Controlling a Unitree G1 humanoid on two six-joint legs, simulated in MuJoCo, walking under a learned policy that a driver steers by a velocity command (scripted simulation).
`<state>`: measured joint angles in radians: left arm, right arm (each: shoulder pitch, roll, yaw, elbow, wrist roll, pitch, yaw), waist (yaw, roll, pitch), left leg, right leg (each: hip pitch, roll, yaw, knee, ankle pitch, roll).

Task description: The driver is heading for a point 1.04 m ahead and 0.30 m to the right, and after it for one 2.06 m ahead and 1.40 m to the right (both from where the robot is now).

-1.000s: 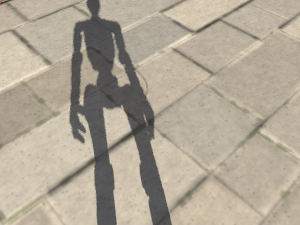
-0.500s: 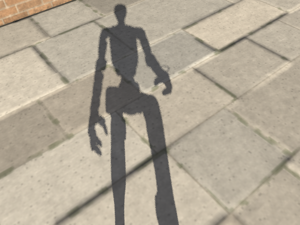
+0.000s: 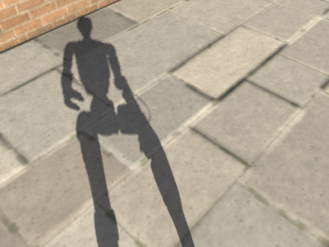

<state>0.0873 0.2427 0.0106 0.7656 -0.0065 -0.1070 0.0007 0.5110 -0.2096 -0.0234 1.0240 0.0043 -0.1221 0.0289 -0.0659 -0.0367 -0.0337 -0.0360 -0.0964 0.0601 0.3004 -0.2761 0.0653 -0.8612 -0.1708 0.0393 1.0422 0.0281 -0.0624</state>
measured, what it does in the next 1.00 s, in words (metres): walks ahead, turning right: right foot, then left foot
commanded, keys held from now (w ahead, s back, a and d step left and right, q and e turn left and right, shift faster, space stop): w+shift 0.52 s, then w+e+shift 0.48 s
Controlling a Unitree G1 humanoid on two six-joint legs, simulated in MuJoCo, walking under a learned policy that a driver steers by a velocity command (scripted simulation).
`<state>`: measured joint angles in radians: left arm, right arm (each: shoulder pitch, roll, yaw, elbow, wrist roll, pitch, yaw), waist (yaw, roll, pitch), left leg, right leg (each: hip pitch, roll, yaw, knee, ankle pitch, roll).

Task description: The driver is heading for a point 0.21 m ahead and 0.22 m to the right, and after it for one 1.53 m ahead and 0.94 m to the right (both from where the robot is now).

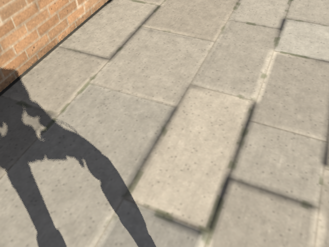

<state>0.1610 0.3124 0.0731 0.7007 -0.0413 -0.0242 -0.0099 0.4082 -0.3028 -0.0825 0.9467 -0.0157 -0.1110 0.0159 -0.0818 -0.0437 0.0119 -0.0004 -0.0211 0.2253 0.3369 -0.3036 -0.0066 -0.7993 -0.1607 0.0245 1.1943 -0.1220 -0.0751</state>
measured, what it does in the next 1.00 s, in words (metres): walks ahead, turning right: right foot, then left foot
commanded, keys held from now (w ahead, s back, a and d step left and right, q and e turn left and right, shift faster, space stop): w+e+shift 0.12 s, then e+shift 0.64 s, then shift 0.24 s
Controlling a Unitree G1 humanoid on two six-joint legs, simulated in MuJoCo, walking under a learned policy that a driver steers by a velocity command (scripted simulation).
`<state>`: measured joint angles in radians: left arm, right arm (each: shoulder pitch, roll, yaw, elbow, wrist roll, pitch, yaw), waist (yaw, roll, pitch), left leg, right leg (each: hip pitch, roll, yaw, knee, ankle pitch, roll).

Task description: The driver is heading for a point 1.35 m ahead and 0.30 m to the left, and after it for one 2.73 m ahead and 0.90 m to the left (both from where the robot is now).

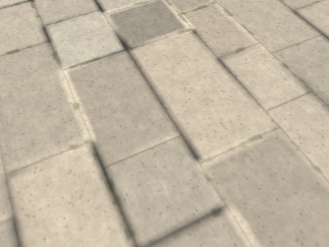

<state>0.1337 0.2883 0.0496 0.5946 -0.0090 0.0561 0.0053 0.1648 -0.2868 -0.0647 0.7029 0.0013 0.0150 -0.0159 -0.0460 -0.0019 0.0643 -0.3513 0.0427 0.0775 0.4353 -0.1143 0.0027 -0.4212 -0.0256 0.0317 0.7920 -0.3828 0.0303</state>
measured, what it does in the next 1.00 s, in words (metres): steps on the spot: right foot, then left foot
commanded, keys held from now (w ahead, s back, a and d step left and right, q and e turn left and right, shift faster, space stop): shift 0.74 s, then w+shift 0.26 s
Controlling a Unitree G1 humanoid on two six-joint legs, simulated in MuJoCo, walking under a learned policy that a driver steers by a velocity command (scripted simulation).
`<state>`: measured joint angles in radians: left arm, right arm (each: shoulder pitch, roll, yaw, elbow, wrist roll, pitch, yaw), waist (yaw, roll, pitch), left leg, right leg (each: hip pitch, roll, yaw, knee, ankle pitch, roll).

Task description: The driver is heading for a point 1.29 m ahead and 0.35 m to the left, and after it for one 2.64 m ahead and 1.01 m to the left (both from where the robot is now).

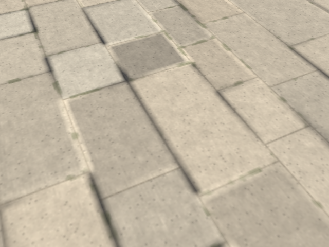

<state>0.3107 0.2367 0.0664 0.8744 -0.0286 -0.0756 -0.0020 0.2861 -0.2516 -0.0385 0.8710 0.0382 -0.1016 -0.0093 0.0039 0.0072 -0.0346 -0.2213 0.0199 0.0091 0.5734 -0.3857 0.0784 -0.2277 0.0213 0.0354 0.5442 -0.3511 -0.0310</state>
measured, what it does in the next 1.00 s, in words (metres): walks ahead, turning left: right foot, then left foot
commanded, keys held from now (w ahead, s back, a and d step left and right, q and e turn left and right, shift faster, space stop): w+shift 0.50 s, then w+q+shift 0.50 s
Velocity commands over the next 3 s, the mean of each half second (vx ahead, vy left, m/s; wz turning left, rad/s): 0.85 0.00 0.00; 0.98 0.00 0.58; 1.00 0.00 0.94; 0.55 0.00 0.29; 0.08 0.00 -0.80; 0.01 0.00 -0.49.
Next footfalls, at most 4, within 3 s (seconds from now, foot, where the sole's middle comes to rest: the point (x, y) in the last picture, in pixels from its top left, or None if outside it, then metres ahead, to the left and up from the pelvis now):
0.40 right None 0.45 -0.16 -0.77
0.92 left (164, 170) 0.88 0.04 -0.77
1.34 right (166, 106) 1.32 0.03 -0.77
1.78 left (85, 99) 1.37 0.50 -0.77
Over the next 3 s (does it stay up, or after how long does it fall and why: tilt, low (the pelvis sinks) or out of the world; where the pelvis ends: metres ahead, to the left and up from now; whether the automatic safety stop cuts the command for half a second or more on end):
stays up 1.47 0.41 0.01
